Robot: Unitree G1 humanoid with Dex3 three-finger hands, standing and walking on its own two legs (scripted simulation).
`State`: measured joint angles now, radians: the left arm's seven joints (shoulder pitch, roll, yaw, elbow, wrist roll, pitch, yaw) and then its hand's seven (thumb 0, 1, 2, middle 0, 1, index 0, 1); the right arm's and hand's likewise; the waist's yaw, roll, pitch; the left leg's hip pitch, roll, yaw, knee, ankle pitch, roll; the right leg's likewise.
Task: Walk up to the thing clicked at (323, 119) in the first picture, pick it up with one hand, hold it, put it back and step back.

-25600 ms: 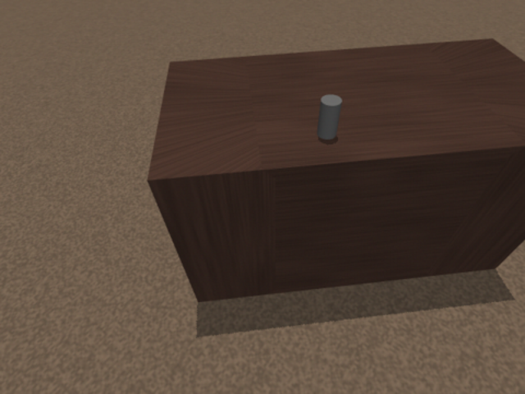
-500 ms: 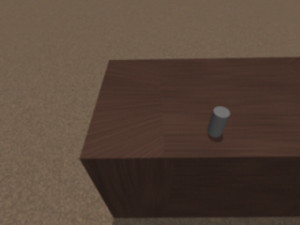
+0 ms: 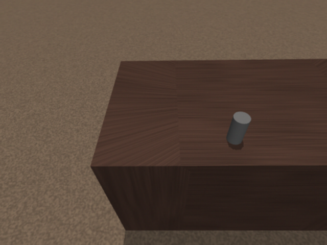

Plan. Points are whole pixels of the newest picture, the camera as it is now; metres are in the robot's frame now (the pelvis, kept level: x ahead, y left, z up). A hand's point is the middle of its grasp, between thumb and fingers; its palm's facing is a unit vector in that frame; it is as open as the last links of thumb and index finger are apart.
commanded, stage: home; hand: right
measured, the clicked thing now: (237, 128) +0.49 -0.20 -0.03
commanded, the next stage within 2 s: stand in 1.04 s
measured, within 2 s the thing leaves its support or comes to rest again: neither
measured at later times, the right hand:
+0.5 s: hand out of the picture +0.10 -0.25 -0.15, palm faces -0.05 +0.93 -0.36, open 17.3 cm
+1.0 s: hand out of the picture +0.10 -0.25 -0.15, palm faces -0.04 +0.93 -0.36, open 17.2 cm
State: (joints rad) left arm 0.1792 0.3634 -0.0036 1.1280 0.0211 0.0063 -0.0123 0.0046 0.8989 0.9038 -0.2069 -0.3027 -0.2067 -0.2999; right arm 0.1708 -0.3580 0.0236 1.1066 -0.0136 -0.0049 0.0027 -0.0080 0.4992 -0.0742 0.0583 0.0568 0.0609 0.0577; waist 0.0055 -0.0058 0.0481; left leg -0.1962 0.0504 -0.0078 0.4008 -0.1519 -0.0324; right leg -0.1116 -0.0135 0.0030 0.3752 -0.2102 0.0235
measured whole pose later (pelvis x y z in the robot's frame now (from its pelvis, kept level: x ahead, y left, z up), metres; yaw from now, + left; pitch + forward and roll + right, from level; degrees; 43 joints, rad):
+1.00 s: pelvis +0.03 +0.01 +0.00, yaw +0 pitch -2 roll +0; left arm 0.12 0.35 0.00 1.13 0.02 0.00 0.00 0.00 0.90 0.90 -0.21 -0.30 -0.21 -0.30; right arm 0.11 -0.35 0.01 1.13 -0.01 -0.01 0.00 -0.01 0.49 -0.08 0.06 0.06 0.06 0.06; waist 0.00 -0.01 0.06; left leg -0.15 0.03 0.00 0.36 -0.16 -0.02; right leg -0.06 -0.03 0.00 0.31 -0.22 0.04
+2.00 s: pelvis +0.03 +0.01 +0.00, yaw +1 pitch -2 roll +0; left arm 0.13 0.35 0.00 1.12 0.02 0.00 0.00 0.00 0.90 0.90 -0.21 -0.30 -0.21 -0.30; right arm 0.11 -0.35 0.00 1.13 -0.01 0.00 0.00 0.00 -0.90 -0.90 0.20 0.30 0.20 0.30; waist 0.00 -0.01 0.06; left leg -0.16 0.02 -0.01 0.36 -0.17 -0.02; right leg -0.06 -0.05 -0.01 0.31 -0.22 0.04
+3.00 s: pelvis +0.03 +0.01 +0.00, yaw +1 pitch -2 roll +0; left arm 0.14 0.36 0.01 1.11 0.02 0.00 0.00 0.00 0.90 0.90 -0.21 -0.30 -0.21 -0.30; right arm 0.12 -0.34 0.00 1.12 -0.01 0.00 0.00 0.00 -0.91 -0.90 0.20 0.30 0.20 0.30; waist 0.00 -0.01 0.06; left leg -0.15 0.02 -0.02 0.35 -0.17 -0.01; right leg -0.05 -0.05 -0.01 0.30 -0.22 0.05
